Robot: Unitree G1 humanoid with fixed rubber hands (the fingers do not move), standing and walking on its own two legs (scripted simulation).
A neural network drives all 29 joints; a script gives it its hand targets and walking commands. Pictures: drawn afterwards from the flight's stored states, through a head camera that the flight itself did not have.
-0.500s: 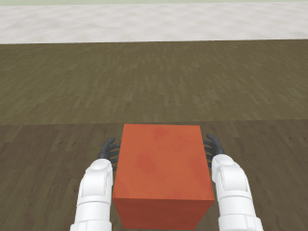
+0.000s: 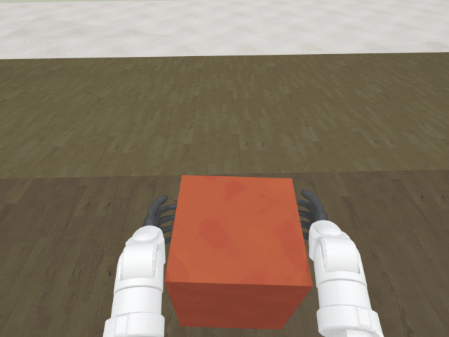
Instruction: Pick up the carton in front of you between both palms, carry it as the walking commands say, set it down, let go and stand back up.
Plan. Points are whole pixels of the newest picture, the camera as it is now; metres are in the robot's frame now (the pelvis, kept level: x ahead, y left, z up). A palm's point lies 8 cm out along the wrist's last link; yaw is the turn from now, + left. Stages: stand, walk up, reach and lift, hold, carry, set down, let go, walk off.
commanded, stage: hold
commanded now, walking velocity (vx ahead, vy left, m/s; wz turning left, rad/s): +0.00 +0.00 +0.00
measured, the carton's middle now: (233, 255) +0.29 +0.00 -0.02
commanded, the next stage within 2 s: carry in 0.70 s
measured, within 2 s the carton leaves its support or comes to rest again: neither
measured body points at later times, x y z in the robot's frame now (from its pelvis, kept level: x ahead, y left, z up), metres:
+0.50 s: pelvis +0.01 +0.00 +0.00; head -0.04 +0.00 +0.45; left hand +0.30 +0.15 +0.04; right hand +0.31 -0.16 +0.04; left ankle +0.03 +0.12 -0.74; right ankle +0.02 -0.13 -0.74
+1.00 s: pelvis +0.05 -0.02 +0.00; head +0.02 -0.02 +0.45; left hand +0.35 +0.12 +0.07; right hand +0.35 -0.18 +0.07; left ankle +0.04 +0.11 -0.71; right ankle +0.02 -0.12 -0.74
